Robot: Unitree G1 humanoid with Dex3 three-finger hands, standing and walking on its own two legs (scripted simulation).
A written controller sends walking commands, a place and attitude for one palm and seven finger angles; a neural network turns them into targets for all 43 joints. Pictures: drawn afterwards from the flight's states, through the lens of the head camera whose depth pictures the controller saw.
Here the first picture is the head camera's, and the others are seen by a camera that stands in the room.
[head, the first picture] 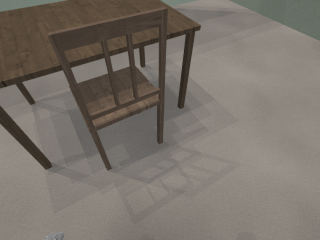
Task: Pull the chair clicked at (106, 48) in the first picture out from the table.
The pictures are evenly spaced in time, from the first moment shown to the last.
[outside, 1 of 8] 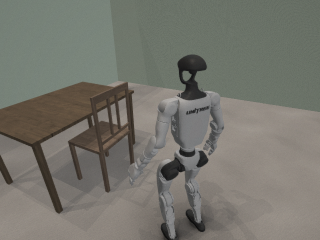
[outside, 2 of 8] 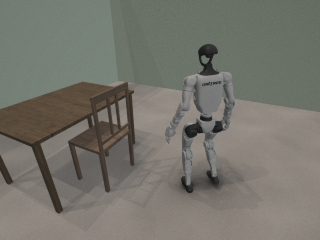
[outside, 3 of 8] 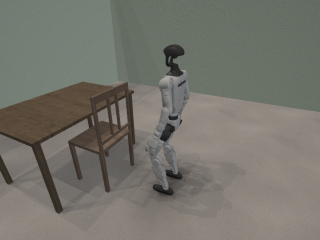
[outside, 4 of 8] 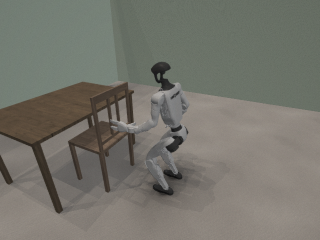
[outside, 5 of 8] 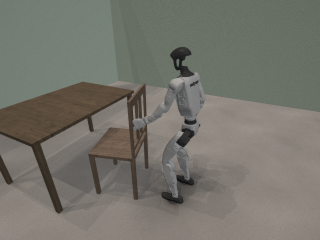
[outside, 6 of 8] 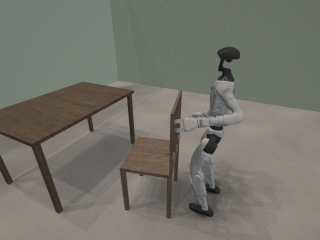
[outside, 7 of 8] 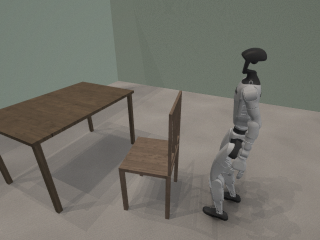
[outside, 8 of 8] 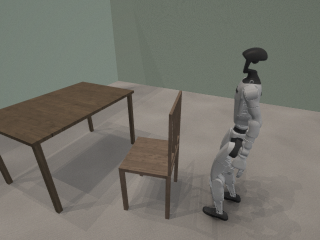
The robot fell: no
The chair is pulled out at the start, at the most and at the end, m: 0.00 0.58 0.58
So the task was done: yes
